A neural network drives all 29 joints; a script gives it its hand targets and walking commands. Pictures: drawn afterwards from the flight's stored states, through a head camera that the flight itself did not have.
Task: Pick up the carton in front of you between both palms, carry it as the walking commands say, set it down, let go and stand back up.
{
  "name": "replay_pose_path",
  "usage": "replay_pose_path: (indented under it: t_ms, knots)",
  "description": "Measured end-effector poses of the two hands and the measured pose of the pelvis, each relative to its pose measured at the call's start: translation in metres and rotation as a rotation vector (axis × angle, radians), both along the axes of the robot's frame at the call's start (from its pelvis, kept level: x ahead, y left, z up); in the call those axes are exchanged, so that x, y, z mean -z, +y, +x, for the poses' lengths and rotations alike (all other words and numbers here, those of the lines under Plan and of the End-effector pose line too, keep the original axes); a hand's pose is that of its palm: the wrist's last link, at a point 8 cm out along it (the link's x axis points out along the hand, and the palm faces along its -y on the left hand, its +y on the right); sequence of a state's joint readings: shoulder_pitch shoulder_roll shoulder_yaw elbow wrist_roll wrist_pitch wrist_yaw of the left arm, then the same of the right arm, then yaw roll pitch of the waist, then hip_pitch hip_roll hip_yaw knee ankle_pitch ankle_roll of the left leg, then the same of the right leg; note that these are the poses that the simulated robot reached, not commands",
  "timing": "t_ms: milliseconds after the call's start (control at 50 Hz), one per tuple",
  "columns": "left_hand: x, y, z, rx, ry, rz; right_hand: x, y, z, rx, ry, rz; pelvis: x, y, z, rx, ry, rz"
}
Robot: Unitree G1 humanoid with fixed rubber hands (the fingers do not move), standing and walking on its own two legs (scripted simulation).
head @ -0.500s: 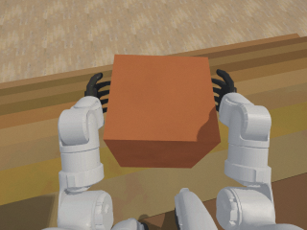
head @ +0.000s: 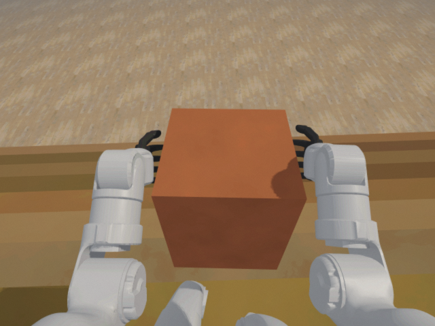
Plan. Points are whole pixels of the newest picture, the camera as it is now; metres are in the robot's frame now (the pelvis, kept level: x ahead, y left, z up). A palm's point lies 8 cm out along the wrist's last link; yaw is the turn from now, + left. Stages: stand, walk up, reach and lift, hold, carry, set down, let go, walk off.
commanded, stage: carry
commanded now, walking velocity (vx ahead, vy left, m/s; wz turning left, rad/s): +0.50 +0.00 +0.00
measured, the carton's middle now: (226, 192) +0.34 +0.04 +0.03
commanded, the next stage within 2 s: none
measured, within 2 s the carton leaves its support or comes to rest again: neither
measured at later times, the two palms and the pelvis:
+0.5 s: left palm (244, 109) +0.72 +0.01 -0.08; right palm (342, 126) +0.68 -0.28 -0.09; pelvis +0.36 -0.07 -0.16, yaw -4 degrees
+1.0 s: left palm (262, 106) +1.03 -0.07 -0.31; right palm (329, 108) +1.04 -0.37 -0.32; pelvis +0.70 -0.22 -0.36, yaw -3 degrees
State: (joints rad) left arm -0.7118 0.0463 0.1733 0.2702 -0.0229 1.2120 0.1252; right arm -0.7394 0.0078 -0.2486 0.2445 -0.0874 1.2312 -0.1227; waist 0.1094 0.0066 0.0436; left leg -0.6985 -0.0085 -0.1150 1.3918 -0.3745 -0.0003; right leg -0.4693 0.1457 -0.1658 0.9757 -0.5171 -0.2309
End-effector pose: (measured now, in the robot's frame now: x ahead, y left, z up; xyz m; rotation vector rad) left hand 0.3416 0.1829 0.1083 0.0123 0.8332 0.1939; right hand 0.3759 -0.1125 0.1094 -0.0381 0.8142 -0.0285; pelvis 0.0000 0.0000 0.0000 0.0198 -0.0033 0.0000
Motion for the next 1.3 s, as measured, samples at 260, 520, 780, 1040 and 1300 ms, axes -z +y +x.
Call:
replay_pose_path:
  t_ms: [260,520,780,1040,1300]
  knots:
    - [0.104,-0.073,0.184,0.035,-0.068,-0.03,0.112,-0.076,0.154,0.145,-0.062,0.073,0.066,-0.038,0.176,0.063,0.047,-0.007]
    - [0.196,-0.178,0.397,0.206,-0.077,-0.011,0.204,-0.178,0.321,0.28,-0.076,0.039,0.168,-0.079,0.379,0.061,0.059,0.013]
    - [0.33,-0.243,0.588,0.147,-0.101,0.018,0.323,-0.246,0.548,0.144,-0.104,-0.021,0.319,-0.18,0.58,0.084,0.051,-0.009]
    - [0.429,-0.255,0.721,0.045,-0.027,0.011,0.436,-0.259,0.696,0.104,-0.029,0.027,0.373,-0.225,0.73,0.065,0.053,0.0]
    - [0.505,-0.321,0.944,0.211,-0.162,0.009,0.514,-0.323,0.871,0.243,-0.163,-0.004,0.508,-0.232,0.925,0.074,0.028,-0.009]
